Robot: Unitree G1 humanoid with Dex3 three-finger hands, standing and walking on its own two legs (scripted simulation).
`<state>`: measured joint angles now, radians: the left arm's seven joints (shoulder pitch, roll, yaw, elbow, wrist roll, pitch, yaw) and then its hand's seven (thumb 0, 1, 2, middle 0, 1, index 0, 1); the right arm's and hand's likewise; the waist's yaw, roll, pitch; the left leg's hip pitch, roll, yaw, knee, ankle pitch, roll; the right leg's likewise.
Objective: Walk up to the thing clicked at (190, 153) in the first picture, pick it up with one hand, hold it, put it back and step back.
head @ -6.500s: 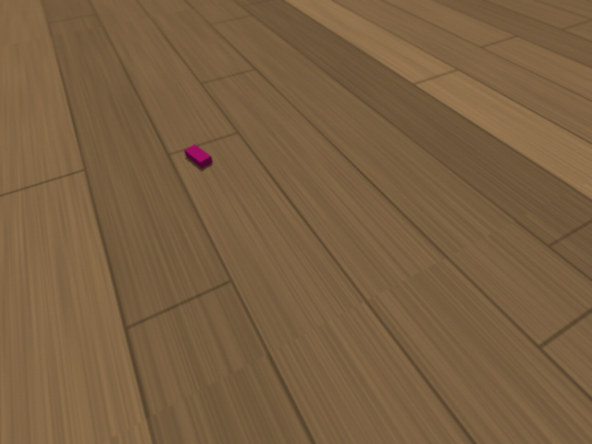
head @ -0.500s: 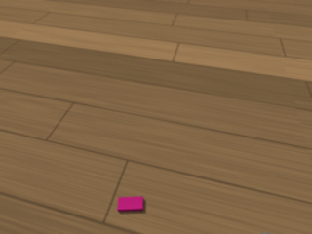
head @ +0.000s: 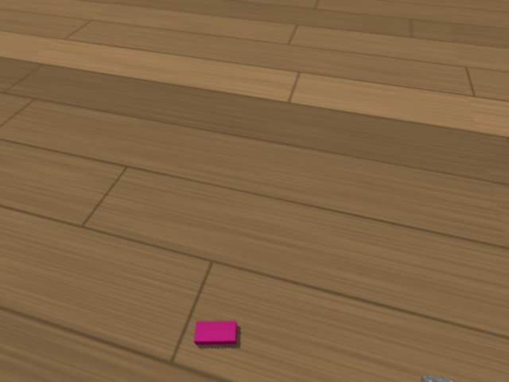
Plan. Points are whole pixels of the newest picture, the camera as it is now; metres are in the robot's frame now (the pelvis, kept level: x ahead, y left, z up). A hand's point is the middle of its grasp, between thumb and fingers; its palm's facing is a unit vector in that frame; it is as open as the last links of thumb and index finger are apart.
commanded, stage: stand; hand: left
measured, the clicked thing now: (216, 332) +0.41 +0.17 -0.76
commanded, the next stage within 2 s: none
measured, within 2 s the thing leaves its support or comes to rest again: neither
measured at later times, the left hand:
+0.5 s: hand out of the picture +0.07 +0.25 -0.15, palm faces -0.02 -0.94 -0.34, open 7.4 cm
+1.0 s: hand out of the picture +0.07 +0.24 -0.15, palm faces -0.03 -0.94 -0.34, open 7.4 cm
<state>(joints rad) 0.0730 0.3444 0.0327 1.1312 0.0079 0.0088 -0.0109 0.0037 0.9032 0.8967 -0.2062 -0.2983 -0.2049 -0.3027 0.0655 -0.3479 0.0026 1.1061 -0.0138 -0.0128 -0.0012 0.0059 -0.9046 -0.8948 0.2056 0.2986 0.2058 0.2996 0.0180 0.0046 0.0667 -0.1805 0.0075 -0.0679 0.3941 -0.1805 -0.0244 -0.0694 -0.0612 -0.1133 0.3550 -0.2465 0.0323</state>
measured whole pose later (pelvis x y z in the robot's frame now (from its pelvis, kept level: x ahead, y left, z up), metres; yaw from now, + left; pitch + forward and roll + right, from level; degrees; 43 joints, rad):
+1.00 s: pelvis -0.01 -0.01 +0.00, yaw -2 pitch -2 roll +0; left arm 0.12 0.35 0.01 1.13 0.01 -0.01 -0.01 0.00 0.90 0.90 -0.21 -0.30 -0.21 -0.30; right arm 0.10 -0.36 0.02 1.13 -0.01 -0.01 0.01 0.01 -0.91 -0.89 0.21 0.30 0.21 0.30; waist 0.01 0.01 0.05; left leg -0.15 0.03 -0.04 0.33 -0.14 -0.04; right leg -0.06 -0.04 -0.09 0.32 -0.21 0.02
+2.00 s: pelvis +0.00 +0.00 +0.00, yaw -2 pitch -2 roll +0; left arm 0.13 0.36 0.00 1.12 0.01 -0.01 -0.01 0.00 0.90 0.90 -0.21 -0.30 -0.21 -0.30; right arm 0.11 -0.35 0.01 1.13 -0.01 -0.01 0.00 0.01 -0.90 -0.89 0.21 0.30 0.21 0.30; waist 0.01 0.00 0.05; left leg -0.15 0.03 -0.03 0.33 -0.15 -0.03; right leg -0.07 -0.05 -0.08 0.32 -0.22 0.02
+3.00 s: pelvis +0.05 -0.04 -0.02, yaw +1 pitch -3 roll +0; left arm 0.15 0.36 0.05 0.96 0.02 -0.02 -0.01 0.00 0.90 0.90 -0.21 -0.30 -0.20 -0.30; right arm 0.22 -0.39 -0.04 0.98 0.00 0.01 -0.03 0.01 -0.90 -0.89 0.21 0.30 0.21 0.30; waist -0.01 0.02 0.12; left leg -0.27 0.01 -0.11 0.78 -0.51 0.00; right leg -0.20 -0.02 -0.05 0.59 -0.33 -0.02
